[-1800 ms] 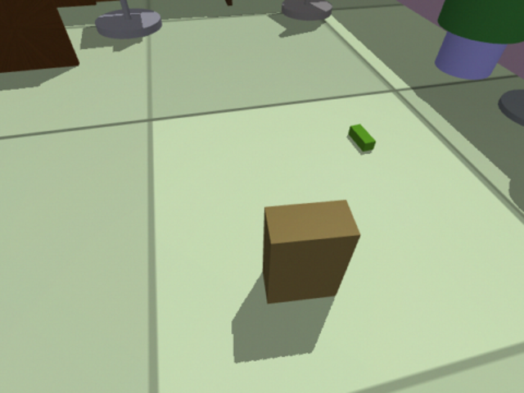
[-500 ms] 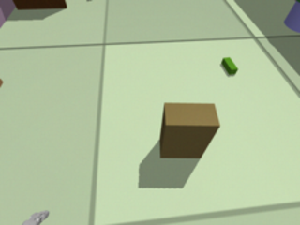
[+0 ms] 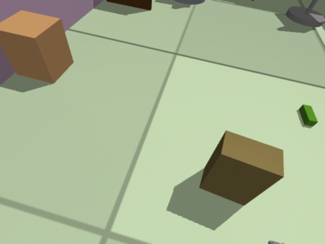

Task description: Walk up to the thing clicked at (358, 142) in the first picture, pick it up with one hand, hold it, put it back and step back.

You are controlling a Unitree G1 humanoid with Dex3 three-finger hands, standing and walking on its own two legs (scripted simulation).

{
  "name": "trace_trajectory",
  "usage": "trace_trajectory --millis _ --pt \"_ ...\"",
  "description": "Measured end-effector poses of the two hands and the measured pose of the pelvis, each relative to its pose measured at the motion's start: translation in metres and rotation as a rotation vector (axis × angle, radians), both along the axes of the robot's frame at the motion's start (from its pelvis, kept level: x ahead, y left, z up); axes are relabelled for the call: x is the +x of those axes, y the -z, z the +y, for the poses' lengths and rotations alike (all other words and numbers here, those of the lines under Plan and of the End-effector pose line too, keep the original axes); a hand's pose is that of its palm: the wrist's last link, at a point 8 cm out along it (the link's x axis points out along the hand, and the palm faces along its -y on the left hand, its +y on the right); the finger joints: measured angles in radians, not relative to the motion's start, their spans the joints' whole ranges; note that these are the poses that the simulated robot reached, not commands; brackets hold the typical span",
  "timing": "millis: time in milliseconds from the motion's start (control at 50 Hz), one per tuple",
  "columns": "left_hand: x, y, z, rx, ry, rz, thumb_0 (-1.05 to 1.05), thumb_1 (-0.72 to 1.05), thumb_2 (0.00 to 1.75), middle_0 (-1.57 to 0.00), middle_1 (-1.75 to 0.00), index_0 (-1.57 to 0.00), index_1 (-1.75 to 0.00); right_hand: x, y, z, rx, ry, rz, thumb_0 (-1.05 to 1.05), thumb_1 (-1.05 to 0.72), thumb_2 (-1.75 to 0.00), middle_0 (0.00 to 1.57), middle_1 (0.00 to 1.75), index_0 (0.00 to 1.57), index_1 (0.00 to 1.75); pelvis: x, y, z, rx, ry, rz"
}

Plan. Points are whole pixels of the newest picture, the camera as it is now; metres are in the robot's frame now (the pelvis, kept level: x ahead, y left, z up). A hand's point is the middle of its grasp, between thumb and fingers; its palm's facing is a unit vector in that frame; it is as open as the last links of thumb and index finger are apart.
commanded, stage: walk up
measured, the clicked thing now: (307, 115) +1.24 -1.32 -0.72
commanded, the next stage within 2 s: stand in 1.34 s
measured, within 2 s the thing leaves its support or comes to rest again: neither
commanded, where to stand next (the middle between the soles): +0.05 +0.00 m, yaw +18 degrees
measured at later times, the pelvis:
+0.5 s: pelvis -0.01 -0.02 +0.01, yaw +12 degrees
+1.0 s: pelvis -0.01 -0.01 +0.00, yaw +18 degrees
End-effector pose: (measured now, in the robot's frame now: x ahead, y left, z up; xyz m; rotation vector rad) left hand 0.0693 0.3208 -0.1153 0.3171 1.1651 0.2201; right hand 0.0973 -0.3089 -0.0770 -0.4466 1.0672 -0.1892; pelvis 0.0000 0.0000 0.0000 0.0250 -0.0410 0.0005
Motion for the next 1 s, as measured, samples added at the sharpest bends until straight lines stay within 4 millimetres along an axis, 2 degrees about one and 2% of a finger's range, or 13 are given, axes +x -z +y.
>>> trace_trajectory --millis 80,140,260,320,400,480,540,600,640,740,840,920,1000 --pt "-0.013 -0.005 -0.005 -0.02 -0.033 0.005 0.01 0.9 0.9 -0.2 -0.3 -0.2 -0.3 0.01 -0.005 0.004 -0.007 -0.035 0.001 0.01 -0.9 -0.9 0.2 0.3 0.21 0.3 0.003 -0.006 -0.001 -0.019 -0.039 0.006" --pt "-0.021 -0.01 -0.008 -0.009 -0.054 0.006 0.01 0.9 0.9 -0.21 -0.3 -0.2 -0.3 0.019 -0.002 0.001 -0.001 -0.066 -0.005 0.01 -0.9 -0.9 0.2 0.3 0.21 0.3 0.003 -0.006 -0.006 -0.026 -0.068 0.007" --pt "-0.038 -0.019 -0.018 0.074 -0.103 -0.03 0.01 0.9 0.9 -0.21 -0.3 -0.21 -0.3 0.04 0.024 -0.016 0.036 -0.112 -0.01 0.01 -0.9 -0.9 0.2 0.3 0.21 0.3 -0.001 0.007 -0.026 -0.048 -0.12 -0.002" --pt "-0.053 -0.029 -0.024 0.1 -0.117 -0.038 0.01 0.9 0.9 -0.21 -0.3 -0.21 -0.3 0.05 0.03 -0.016 0.052 -0.118 -0.004 0.01 -0.9 -0.9 0.2 0.3 0.21 0.3 -0.004 0.005 -0.031 -0.032 -0.146 -0.009" --pt "-0.07 -0.048 -0.025 0.121 -0.157 -0.045 0.01 0.9 0.9 -0.21 -0.3 -0.21 -0.3 0.056 0.025 -0.009 0.083 -0.164 0.004 0.01 -0.9 -0.9 0.2 0.3 0.21 0.3 -0.007 -0.007 -0.028 -0.003 -0.176 -0.008" --pt "-0.085 -0.056 -0.014 0.141 -0.167 -0.044 0.01 0.9 0.9 -0.21 -0.3 -0.21 -0.31 0.055 0.024 -0.004 0.086 -0.196 0.036 0.01 -0.9 -0.9 0.2 0.3 0.21 0.3 -0.011 -0.01 -0.022 -0.009 -0.206 -0.001" --pt "-0.095 -0.049 0.002 0.142 -0.185 -0.047 0.01 0.9 0.9 -0.21 -0.3 -0.21 -0.31 0.051 0.024 0.004 0.067 -0.218 0.066 0.01 -0.9 -0.9 0.2 0.3 0.21 0.3 -0.013 -0.005 -0.015 -0.02 -0.235 0.0" --pt "-0.104 -0.032 0.02 0.129 -0.217 -0.048 0.0 0.9 0.9 -0.21 -0.3 -0.21 -0.31 0.046 0.026 0.014 0.032 -0.228 0.073 0.01 -0.9 -0.9 0.2 0.3 0.21 0.3 -0.015 0.005 -0.005 -0.007 -0.255 -0.007" --pt "-0.109 -0.019 0.024 0.109 -0.246 -0.032 0.01 0.9 0.9 -0.21 -0.3 -0.21 -0.3 0.042 0.024 0.021 0.016 -0.23 0.069 0.01 -0.9 -0.9 0.2 0.3 0.21 0.3 -0.016 0.008 0.0 0.017 -0.247 -0.016" --pt "-0.113 -0.005 0.015 0.034 -0.278 0.002 0.01 0.9 0.9 -0.2 -0.3 -0.2 -0.3 0.04 0.013 0.033 0.004 -0.241 0.063 0.01 -0.9 -0.9 0.2 0.3 0.21 0.3 -0.014 0.001 0.005 -0.02 -0.281 -0.003" --pt "-0.119 0.001 -0.003 0.002 -0.291 0.025 0.01 0.9 0.9 -0.21 -0.3 -0.21 -0.3 0.052 0.014 0.034 0.013 -0.265 0.046 0.01 -0.9 -0.9 0.2 0.3 0.21 0.3 -0.015 0.002 0.0 -0.028 -0.294 0.006" --pt "-0.128 -0.001 -0.019 -0.004 -0.306 0.036 0.01 0.9 0.9 -0.21 -0.3 -0.21 -0.3 0.065 0.021 0.036 0.032 -0.266 0.042 0.01 -0.9 -0.9 0.2 0.3 0.21 0.3 -0.015 0.001 -0.005 -0.061 -0.313 -0.011" --pt "-0.131 -0.005 -0.025 -0.013 -0.319 0.043 0.01 0.9 0.9 -0.21 -0.3 -0.21 -0.3 0.075 0.023 0.043 0.058 -0.282 0.024 0.01 -0.9 -0.9 0.2 0.3 0.21 0.3 -0.013 -0.002 -0.005 -0.031 -0.319 -0.012"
